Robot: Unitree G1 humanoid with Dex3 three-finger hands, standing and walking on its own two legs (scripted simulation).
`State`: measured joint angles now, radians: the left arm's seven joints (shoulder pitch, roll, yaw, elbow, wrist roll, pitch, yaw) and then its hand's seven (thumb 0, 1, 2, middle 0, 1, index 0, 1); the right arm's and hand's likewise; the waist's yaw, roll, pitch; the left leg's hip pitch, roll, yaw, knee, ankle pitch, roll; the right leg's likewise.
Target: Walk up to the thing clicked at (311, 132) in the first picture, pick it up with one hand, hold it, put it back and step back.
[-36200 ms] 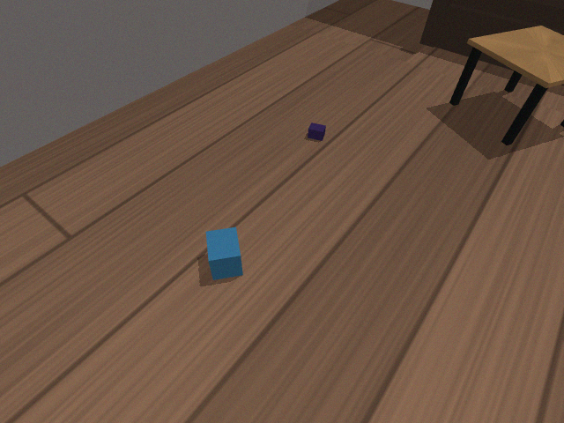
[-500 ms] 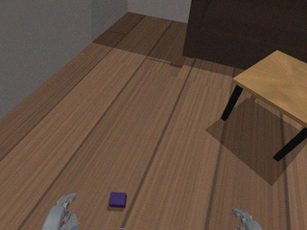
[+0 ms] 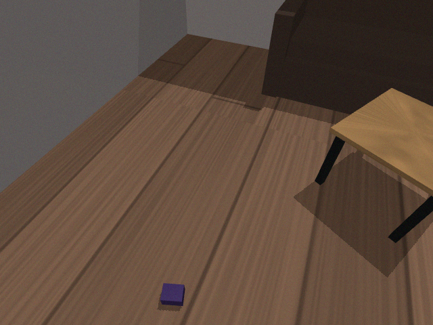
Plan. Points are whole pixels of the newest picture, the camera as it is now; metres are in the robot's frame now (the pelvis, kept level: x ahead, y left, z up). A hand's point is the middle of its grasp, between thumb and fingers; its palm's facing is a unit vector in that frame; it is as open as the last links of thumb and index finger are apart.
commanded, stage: stand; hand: left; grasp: from above
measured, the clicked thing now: (173, 294) +0.40 +0.18 -0.74
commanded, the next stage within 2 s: step back in 1.88 s
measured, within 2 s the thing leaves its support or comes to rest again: neither
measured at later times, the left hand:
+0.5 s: hand out of the picture +0.04 +0.24 -0.16, palm faces +0.01 -0.94 -0.33, open 7.4 cm
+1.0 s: hand out of the picture +0.08 +0.24 -0.15, palm faces +0.01 -0.94 -0.33, open 7.4 cm
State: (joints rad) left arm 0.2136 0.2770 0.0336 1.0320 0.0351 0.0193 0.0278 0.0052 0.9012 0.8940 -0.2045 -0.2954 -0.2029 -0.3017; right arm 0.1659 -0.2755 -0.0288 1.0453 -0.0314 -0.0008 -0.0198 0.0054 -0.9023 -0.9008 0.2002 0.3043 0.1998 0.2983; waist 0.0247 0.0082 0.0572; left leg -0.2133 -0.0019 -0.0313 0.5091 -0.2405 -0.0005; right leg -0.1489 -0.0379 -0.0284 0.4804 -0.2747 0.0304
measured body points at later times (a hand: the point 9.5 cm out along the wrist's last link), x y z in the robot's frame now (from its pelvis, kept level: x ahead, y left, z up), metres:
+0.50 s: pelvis +0.00 +0.00 +0.01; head +0.01 +0.00 +0.46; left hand +0.04 +0.29 -0.13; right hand +0.06 -0.29 -0.13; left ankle +0.02 +0.12 -0.74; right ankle -0.01 -0.14 -0.74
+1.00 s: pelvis +0.01 -0.01 +0.01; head +0.02 -0.01 +0.46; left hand +0.08 +0.28 -0.13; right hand +0.09 -0.30 -0.13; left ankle +0.02 +0.12 -0.74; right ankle -0.01 -0.14 -0.74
